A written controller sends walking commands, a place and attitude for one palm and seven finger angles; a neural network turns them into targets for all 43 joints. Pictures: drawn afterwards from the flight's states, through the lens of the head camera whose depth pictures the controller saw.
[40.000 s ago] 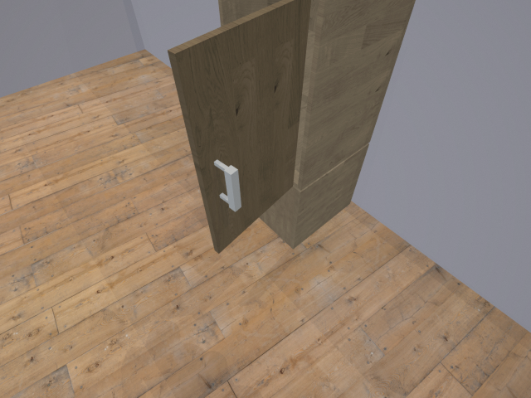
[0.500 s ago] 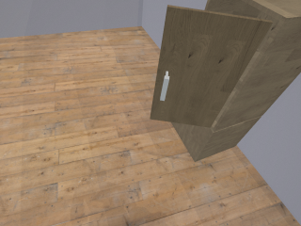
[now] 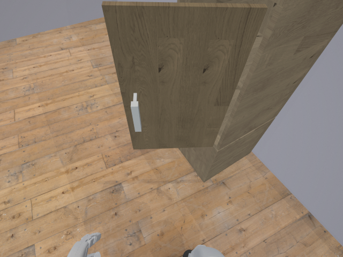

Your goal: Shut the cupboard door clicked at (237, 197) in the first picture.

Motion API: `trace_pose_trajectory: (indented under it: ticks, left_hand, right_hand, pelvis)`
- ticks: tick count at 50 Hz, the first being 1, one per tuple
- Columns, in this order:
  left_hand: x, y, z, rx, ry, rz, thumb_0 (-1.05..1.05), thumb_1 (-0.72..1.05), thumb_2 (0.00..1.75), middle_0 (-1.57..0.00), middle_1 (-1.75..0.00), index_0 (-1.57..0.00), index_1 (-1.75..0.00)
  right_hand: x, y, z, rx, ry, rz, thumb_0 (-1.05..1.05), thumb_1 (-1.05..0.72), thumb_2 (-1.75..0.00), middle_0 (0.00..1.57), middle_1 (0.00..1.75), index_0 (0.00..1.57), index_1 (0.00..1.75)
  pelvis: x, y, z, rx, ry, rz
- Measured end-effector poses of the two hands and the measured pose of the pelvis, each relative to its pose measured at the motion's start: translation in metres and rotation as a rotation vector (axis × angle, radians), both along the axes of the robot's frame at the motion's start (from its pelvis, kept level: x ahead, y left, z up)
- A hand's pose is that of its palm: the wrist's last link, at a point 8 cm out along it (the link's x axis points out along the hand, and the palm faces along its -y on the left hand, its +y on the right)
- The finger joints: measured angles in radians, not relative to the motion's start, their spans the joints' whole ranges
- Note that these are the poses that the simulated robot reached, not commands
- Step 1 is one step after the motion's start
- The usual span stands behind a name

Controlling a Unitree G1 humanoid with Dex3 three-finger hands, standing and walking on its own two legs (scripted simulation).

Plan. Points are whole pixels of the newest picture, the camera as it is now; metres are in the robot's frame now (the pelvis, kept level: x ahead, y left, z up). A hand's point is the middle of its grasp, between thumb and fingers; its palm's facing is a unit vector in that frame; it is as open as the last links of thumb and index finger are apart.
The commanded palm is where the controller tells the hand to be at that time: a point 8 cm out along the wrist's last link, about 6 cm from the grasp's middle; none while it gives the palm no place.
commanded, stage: come to a stop and stand still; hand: left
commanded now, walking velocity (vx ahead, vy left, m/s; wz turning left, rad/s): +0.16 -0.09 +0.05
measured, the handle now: (136, 112) +0.53 +0.11 -0.05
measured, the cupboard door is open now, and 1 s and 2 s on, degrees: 61 61 61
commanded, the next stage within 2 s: none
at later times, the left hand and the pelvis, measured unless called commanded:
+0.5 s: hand out of the picture +0.10 +0.16 -0.16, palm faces +0.07 -0.97 -0.22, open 7.3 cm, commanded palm none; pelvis +0.09 -0.03 +0.01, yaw +1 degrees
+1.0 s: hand out of the picture +0.13 +0.23 -0.14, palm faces -0.04 -0.96 -0.26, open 7.4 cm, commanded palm none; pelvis +0.05 +0.03 +0.02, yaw -2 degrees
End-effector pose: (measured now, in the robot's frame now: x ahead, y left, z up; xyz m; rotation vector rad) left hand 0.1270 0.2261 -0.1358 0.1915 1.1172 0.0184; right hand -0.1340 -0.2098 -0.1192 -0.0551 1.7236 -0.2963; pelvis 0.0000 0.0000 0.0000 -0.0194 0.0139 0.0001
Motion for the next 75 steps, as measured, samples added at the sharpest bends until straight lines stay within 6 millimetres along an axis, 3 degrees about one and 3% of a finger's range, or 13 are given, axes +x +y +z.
trace_pose_trajectory:
  ticks: [2, 6, 12, 17, 22, 27, 35, 41, 48, 58, 65, 75]
  left_hand:
    - [0.002, -0.009, 0.004, 0.003, 0.011, 0.021, 0.0, 0.91, 0.89, -0.19, -0.3, -0.2, -0.3]
    - [-0.003, -0.018, 0.011, 0.014, 0.048, 0.089, -0.01, 0.92, 0.89, -0.2, -0.3, -0.2, -0.3]
    - [-0.008, -0.016, 0.006, 0.02, 0.104, 0.137, -0.01, 0.93, 0.89, -0.2, -0.3, -0.2, -0.3]
    - [-0.013, -0.02, -0.002, 0.006, 0.167, 0.183, -0.01, 0.92, 0.89, -0.2, -0.3, -0.2, -0.3]
    - [-0.025, -0.021, 0.004, 0.032, 0.214, 0.204, 0.0, 0.92, 0.89, -0.2, -0.3, -0.2, -0.3]
    - [-0.039, -0.018, 0.012, 0.076, 0.247, 0.197, 0.0, 0.91, 0.89, -0.2, -0.3, -0.2, -0.3]
    - [-0.042, -0.007, 0.019, 0.1, 0.237, 0.152, 0.0, 0.9, 0.89, -0.2, -0.3, -0.2, -0.3]
    - [-0.024, 0.022, 0.013, 0.107, 0.147, 0.108, 0.0, 0.9, 0.89, -0.2, -0.3, -0.21, -0.3]
    - [-0.002, 0.045, 0.026, 0.105, 0.058, 0.068, 0.0, 0.9, 0.89, -0.2, -0.3, -0.2, -0.3]
    - [-0.011, 0.056, 0.025, 0.099, 0.11, 0.041, 0.0, 0.9, 0.89, -0.2, -0.3, -0.2, -0.3]
    - [-0.026, 0.049, 0.016, 0.072, 0.2, 0.054, 0.0, 0.9, 0.89, -0.2, -0.3, -0.2, -0.3]
    - [-0.025, 0.035, 0.007, 0.04, 0.257, 0.073, 0.0, 0.9, 0.89, -0.2, -0.3, -0.2, -0.3]
  right_hand:
    - [0.038, -0.013, -0.003, -0.007, -0.054, 0.02, 0.0, -0.91, -0.89, 0.21, 0.3, 0.2, 0.3]
    - [0.132, -0.035, -0.003, -0.029, -0.239, 0.103, 0.0, -0.91, -0.89, 0.2, 0.3, 0.2, 0.3]
    - [0.257, -0.039, 0.004, -0.045, -0.476, 0.213, 0.0, -0.92, -0.9, 0.2, 0.3, 0.2, 0.3]
    - [0.316, -0.028, 0.012, -0.032, -0.557, 0.272, 0.0, -0.92, -0.89, 0.2, 0.3, 0.2, 0.3]
    - [0.343, -0.027, 0.009, -0.008, -0.574, 0.298, 0.0, -0.91, -0.89, 0.2, 0.3, 0.2, 0.3]
    - [0.342, -0.041, 0.002, -0.004, -0.559, 0.266, 0.0, -0.91, -0.89, 0.21, 0.3, 0.2, 0.3]
    - [0.3, -0.05, 0.004, -0.038, -0.481, 0.204, 0.0, -0.91, -0.89, 0.2, 0.3, 0.2, 0.3]
    - [0.269, -0.03, -0.001, -0.057, -0.526, 0.197, 0.0, -0.91, -0.9, 0.2, 0.3, 0.2, 0.3]
    - [0.227, 0.006, -0.002, -0.014, -0.482, 0.187, 0.0, -0.93, -0.89, 0.2, 0.3, 0.2, 0.3]
    - [0.186, 0.022, -0.004, 0.005, -0.38, 0.165, 0.0, -0.92, -0.89, 0.2, 0.3, 0.2, 0.3]
    - [0.186, 0.024, -0.003, 0.003, -0.331, 0.16, 0.0, -0.91, -0.89, 0.2, 0.3, 0.2, 0.3]
    - [0.221, 0.022, -0.003, -0.013, -0.352, 0.17, 0.0, -0.91, -0.89, 0.2, 0.3, 0.2, 0.3]
  pelvis:
    - [0.011, -0.006, 0.005, -0.004, -0.007, 0.006]
    - [0.035, -0.015, 0.015, -0.01, -0.002, 0.025]
    - [0.067, -0.019, 0.015, -0.031, -0.008, 0.025]
    - [0.088, -0.02, 0.015, -0.007, -0.019, 0.023]
    - [0.092, -0.023, 0.015, 0.023, -0.007, 0.016]
    - [0.09, -0.028, 0.014, 0.022, -0.001, 0.011]
    - [0.083, -0.017, 0.019, 0.035, 0.009, -0.019]
    - [0.07, 0.008, 0.01, 0.01, -0.015, -0.016]
    - [0.056, 0.028, 0.016, 0.013, -0.025, -0.032]
    - [0.057, 0.041, 0.019, 0.023, -0.006, -0.043]
    - [0.068, 0.042, 0.02, 0.02, -0.005, -0.047]
    - [0.087, 0.039, 0.018, 0.016, -0.01, -0.048]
